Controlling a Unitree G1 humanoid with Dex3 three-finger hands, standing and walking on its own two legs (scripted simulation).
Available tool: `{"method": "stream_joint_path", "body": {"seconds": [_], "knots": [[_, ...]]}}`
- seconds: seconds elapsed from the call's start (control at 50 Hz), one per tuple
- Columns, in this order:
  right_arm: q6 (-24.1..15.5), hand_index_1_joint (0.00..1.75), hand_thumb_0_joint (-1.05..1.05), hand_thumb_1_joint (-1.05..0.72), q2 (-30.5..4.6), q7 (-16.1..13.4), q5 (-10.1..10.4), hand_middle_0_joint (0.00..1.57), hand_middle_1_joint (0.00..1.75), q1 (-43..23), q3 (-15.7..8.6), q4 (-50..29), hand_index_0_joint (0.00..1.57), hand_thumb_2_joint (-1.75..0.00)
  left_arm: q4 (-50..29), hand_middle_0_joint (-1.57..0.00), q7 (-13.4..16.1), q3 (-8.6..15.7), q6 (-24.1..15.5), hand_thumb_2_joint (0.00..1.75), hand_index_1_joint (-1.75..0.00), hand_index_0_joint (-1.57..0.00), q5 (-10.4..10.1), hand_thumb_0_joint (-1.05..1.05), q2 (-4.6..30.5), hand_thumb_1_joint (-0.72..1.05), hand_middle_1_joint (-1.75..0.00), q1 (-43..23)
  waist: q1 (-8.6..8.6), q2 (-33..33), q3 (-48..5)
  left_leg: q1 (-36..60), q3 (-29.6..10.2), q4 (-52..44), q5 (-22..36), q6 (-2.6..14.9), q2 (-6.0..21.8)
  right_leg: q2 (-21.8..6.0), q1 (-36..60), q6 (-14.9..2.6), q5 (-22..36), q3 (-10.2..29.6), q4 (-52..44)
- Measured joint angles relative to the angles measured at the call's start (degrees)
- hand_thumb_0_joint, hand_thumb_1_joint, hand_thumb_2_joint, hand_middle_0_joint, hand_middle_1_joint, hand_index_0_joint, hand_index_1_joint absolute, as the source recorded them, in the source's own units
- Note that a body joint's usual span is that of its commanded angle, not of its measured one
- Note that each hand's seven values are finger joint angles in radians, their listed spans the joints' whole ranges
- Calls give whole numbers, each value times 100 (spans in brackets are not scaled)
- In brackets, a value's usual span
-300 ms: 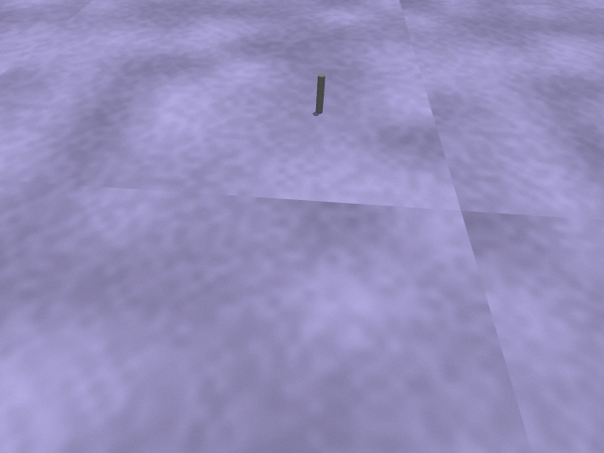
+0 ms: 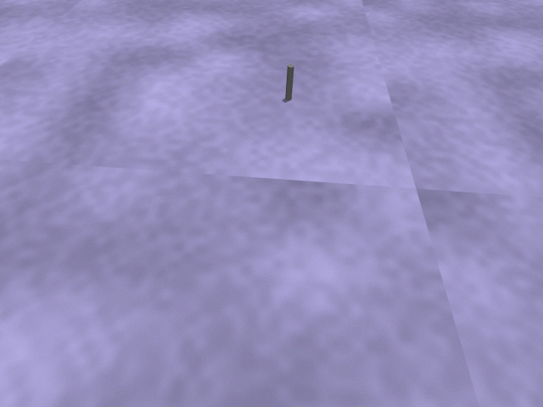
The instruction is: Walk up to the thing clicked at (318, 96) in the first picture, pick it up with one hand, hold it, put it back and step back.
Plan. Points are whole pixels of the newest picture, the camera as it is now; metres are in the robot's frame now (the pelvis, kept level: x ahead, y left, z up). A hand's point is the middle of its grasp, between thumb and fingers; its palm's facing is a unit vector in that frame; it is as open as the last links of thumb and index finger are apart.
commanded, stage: stand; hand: left
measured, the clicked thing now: (289, 83) +2.06 -0.10 -0.67
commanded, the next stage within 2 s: walk up in 0.82 s
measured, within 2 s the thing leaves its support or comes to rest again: neither
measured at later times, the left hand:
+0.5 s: hand out of the picture +0.08 +0.25 -0.16, palm faces -0.02 -0.94 -0.33, open 7.4 cm
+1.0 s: hand out of the picture +0.12 +0.26 -0.14, palm faces -0.10 -0.93 -0.36, open 7.4 cm
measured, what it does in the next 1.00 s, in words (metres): lifts its right foot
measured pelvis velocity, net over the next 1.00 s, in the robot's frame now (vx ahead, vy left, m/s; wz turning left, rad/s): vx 0.03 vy -0.02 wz -0.06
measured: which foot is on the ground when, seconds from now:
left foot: down 0.00-1.00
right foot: down 0.00-0.86, up 0.88-1.00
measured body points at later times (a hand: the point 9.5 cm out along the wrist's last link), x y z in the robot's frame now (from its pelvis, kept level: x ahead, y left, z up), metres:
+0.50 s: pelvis +0.00 +0.00 +0.00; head +0.02 +0.00 +0.45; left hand +0.08 +0.30 -0.13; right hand +0.08 -0.30 -0.13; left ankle -0.01 +0.13 -0.75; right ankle -0.01 -0.12 -0.75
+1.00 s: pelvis +0.03 -0.02 +0.00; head +0.03 -0.02 +0.45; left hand +0.13 +0.31 -0.12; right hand +0.07 -0.34 -0.12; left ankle -0.01 +0.13 -0.75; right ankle +0.04 -0.15 -0.71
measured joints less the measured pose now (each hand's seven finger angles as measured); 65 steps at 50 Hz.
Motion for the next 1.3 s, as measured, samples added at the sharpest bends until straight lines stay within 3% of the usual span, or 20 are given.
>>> {"method": "stream_joint_path", "body": {"seconds": [0.82,0.88,0.92,0.98,1.08,1.14,1.16,1.18,1.22,1.26,1.3], "knots": [[10,30,1,-91,-23,-7,9,20,30,-28,16,10,20,-90,-45,-21,15,-8,10,89,-30,-21,-8,1,12,90,-30,53,9,-4,-10,87,2,-81,-10,14,-15,-17,101,21,3,0,-109],[-110,30,1,-91,-37,169,-119,20,30,138,-189,-219,20,-90,-272,-21,-228,182,27,89,-30,-21,89,1,95,90,-30,274,61,-72,-172,-101,147,326,-754,186,-36,-43,-344,-101,-990,78,750],[-233,30,1,-90,-97,239,-160,21,30,256,-309,-400,20,-90,-346,-21,-339,268,79,89,-30,-21,152,1,198,90,-30,400,41,-79,-273,-105,276,322,-748,260,-2,-68,-899,-104,-1270,38,1799],[-364,30,1,-90,-214,259,-174,21,30,482,-421,-559,20,-90,-425,-21,-468,343,72,89,-30,-21,170,1,408,90,-30,393,-95,-71,-253,67,289,98,-490,268,81,-181,-1512,-83,-1295,66,2620],[-291,30,1,-90,-508,325,-228,21,30,791,-540,-513,20,-90,-691,-21,-653,483,-3,89,-30,-21,137,1,703,90,-30,463,-101,-46,-252,544,450,20,-665,67,324,-546,-1891,28,-964,4,2276],[-222,30,1,-90,-700,347,-231,21,30,878,-595,-491,20,-90,-751,-21,-672,552,-69,89,-30,-21,127,1,797,91,-30,571,-86,16,-346,691,535,491,-1188,-17,499,-654,-1628,40,-399,-126,1595],[-194,30,1,-90,-772,341,-231,21,30,880,-607,-488,20,-90,-751,-21,-645,584,-128,89,-30,-21,129,1,795,90,-30,583,-70,120,-351,616,504,928,-1500,71,649,-565,-1567,78,-21,-205,1605],[-158,30,1,-90,-841,316,-231,20,30,867,-617,-473,20,-90,-761,-21,-594,614,-198,89,-30,-21,138,1,742,91,-30,564,-48,299,-325,397,328,1642,-1787,199,808,-415,-1557,72,-120,-330,1845],[-52,30,1,-91,-844,284,-182,20,30,834,-589,-457,20,-90,-870,-21,-493,616,-317,89,-30,-21,140,1,618,91,-30,609,65,427,-340,-317,-77,3316,-1921,222,624,-274,-1486,10,-494,-469,2117],[-25,30,1,-91,-789,327,-148,20,30,729,-528,-468,20,-90,-920,-21,-464,542,-348,89,-30,-21,83,0,467,91,-30,760,188,445,-354,-962,-36,4332,-1603,199,369,-189,-1168,-89,-564,-483,1847],[-83,30,2,-91,-721,393,-82,20,30,584,-464,-558,20,-90,-889,-21,-441,453,-363,89,-30,-21,40,0,343,90,-30,944,239,461,-334,-1515,94,4632,-1136,215,277,-98,-745,-141,-457,-480,1334]]}}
